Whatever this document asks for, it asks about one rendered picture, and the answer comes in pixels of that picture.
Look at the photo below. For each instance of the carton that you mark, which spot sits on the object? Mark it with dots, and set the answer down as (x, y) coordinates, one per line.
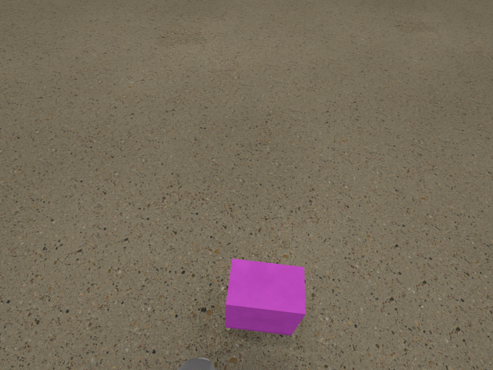
(265, 297)

